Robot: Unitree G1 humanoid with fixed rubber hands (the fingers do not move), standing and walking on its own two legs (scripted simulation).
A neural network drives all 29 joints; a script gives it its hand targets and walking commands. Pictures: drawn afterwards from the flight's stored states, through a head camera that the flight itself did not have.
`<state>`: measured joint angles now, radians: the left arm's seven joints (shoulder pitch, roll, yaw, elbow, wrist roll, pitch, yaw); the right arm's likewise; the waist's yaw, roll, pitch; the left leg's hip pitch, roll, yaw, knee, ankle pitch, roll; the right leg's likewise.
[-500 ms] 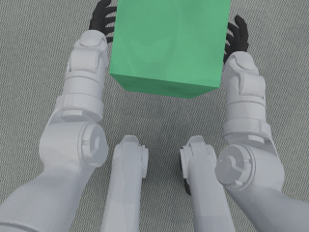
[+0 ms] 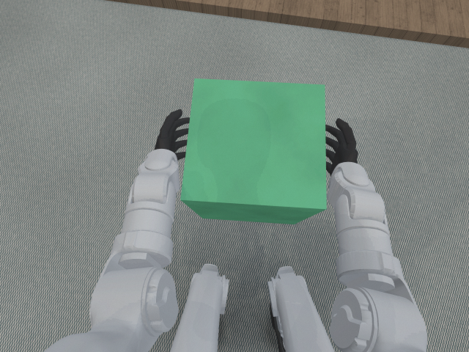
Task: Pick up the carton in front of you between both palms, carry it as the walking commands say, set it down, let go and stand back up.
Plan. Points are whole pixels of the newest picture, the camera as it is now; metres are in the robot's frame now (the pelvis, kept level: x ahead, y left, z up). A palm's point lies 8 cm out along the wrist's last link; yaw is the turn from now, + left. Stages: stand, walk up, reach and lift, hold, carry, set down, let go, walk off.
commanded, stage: reach and lift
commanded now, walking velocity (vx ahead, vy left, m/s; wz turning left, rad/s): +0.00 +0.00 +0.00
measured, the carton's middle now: (252, 163) +0.46 +0.00 -0.10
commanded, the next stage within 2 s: hold in 1.86 s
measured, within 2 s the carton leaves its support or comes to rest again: neither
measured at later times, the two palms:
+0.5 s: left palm (139, 145) +0.39 +0.15 +0.11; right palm (397, 154) +0.39 -0.15 +0.12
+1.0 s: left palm (97, 141) +0.34 +0.14 +0.21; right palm out of the picture +0.35 -0.16 +0.22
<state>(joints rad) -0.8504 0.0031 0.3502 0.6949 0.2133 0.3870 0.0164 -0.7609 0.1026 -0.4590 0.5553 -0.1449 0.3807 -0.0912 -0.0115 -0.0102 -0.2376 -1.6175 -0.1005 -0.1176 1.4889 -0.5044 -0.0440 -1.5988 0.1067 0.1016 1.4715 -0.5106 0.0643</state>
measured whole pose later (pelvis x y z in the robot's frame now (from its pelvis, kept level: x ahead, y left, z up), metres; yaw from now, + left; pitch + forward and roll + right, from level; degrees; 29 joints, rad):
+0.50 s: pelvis +0.04 +0.00 +0.13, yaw +0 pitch +18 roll +0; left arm -0.47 -0.10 0.32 0.58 0.19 0.35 0.04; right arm -0.44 0.13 -0.34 0.53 -0.16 0.35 -0.06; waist -0.01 0.01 -0.16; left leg -0.86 -0.07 -0.13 0.92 -0.38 -0.02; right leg -0.85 0.08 0.14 0.91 -0.38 0.04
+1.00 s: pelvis +0.05 +0.00 +0.19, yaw +1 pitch -3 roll +0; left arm -0.33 -0.16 0.31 0.44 0.29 0.61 0.00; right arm -0.34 0.16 -0.33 0.44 -0.29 0.59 0.01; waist -0.01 0.00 -0.04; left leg -0.22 -0.05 -0.14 0.50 -0.23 -0.02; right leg -0.21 0.05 0.15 0.49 -0.23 0.02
